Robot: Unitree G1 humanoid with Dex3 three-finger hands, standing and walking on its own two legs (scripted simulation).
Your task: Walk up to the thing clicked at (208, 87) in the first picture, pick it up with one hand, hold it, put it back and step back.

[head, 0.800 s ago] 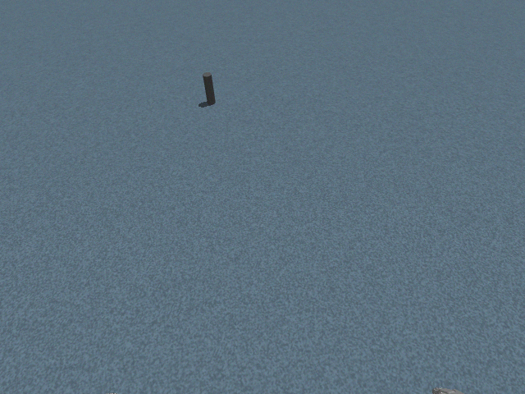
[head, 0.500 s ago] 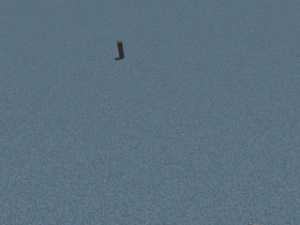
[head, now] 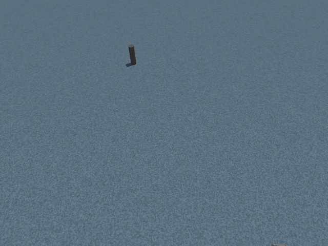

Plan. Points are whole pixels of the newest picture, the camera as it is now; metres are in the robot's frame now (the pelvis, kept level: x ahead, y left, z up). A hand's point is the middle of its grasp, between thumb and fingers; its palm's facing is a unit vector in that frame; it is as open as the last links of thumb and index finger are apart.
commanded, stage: stand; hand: left
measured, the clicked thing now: (132, 55) +1.92 +0.35 -0.68
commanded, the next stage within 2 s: walk up in 0.32 s
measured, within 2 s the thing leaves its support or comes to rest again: neither
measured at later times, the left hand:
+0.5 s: hand out of the picture +0.07 +0.28 -0.15, palm faces +0.03 -0.93 -0.37, open 7.4 cm
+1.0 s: hand (55, 203) +0.25 +0.36 -0.15, palm faces +0.02 -0.95 -0.32, open 7.4 cm
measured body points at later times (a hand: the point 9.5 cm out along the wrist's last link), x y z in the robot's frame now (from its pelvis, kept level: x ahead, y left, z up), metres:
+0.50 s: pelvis +0.02 -0.01 -0.02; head +0.01 -0.01 +0.43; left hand +0.07 +0.32 -0.13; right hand +0.09 -0.33 -0.14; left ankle +0.00 +0.12 -0.74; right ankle -0.01 -0.13 -0.75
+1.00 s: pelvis +0.21 +0.08 -0.01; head +0.20 +0.09 +0.44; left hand +0.25 +0.41 -0.13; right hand +0.31 -0.24 -0.11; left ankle +0.21 +0.19 -0.75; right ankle +0.31 -0.06 -0.70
